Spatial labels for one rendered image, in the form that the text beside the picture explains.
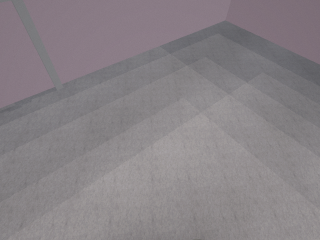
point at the panel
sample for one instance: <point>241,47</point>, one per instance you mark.
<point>36,40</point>

